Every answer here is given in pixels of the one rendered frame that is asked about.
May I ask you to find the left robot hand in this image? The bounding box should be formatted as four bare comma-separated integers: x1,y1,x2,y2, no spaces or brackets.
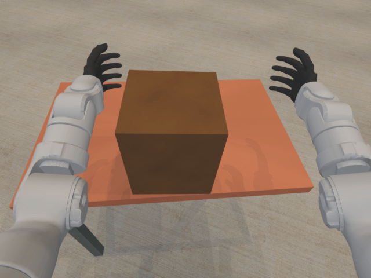
83,43,122,92

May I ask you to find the robot right forearm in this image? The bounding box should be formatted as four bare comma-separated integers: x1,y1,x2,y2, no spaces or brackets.
294,82,371,178

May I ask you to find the robot left forearm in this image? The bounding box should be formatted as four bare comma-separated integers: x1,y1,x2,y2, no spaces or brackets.
13,75,104,222

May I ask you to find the left robot upper arm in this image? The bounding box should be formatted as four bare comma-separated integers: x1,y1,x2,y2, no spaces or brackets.
0,173,89,278

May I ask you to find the right robot hand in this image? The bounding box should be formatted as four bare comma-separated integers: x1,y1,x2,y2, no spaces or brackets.
269,48,317,103

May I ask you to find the carton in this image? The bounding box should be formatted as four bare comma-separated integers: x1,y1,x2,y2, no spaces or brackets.
115,70,228,195

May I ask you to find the table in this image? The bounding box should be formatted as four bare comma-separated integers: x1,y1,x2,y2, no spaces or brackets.
9,79,314,256

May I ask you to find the right robot upper arm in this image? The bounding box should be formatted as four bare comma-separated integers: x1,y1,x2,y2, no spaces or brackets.
318,171,371,278

